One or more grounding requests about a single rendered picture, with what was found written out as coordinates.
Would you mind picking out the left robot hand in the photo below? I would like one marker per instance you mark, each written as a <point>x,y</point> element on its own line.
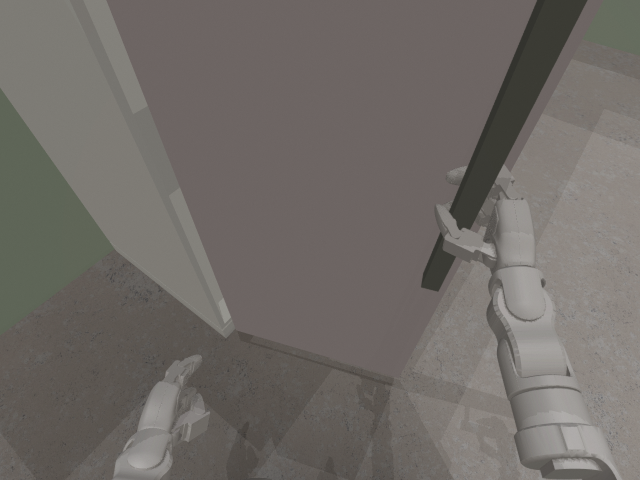
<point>166,402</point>

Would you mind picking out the handle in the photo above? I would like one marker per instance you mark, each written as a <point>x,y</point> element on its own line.
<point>545,35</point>

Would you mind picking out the left robot forearm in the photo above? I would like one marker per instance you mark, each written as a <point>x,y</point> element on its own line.
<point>147,455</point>

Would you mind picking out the right robot forearm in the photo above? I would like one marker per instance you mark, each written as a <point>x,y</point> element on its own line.
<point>555,433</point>

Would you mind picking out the fridge door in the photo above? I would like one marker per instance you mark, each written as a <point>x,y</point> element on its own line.
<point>311,141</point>

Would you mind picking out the right robot hand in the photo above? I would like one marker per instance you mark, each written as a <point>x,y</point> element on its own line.
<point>508,221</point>

